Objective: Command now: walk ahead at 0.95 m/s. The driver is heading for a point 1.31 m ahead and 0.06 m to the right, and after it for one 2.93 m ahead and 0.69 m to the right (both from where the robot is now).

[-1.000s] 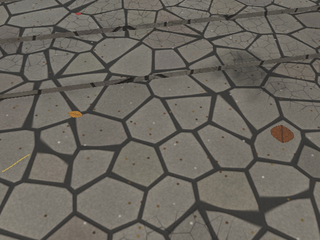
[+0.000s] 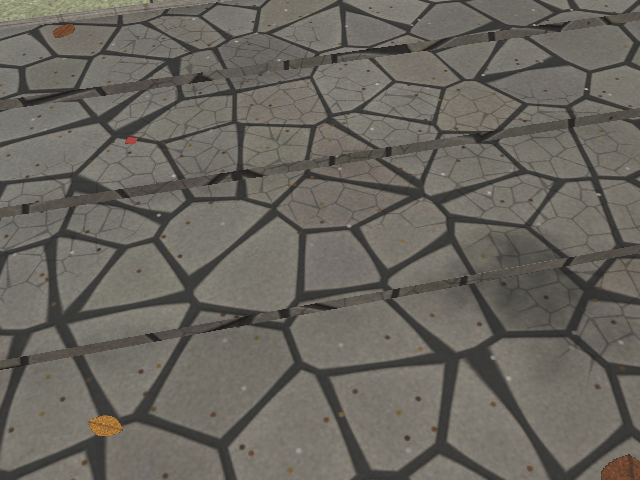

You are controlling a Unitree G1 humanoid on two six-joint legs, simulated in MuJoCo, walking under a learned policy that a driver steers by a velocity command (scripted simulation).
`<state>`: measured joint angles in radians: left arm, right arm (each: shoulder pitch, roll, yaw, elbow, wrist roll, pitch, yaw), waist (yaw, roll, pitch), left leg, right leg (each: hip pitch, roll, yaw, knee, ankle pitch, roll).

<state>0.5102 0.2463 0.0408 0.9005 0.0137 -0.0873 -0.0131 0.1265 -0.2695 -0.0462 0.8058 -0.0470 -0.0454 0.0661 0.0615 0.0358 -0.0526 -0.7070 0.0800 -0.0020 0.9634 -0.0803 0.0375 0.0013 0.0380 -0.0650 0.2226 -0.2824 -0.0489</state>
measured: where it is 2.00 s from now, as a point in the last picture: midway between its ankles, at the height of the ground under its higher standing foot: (385, 78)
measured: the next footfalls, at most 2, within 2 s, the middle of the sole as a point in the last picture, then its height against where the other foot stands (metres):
left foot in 0.20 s outside the picture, level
right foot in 0.66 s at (391, 357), level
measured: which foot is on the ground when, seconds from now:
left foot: up 0.00-0.18, down 0.20-0.68, up 0.70-1.00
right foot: down 0.00-0.22, up 0.24-0.64, down 0.66-1.00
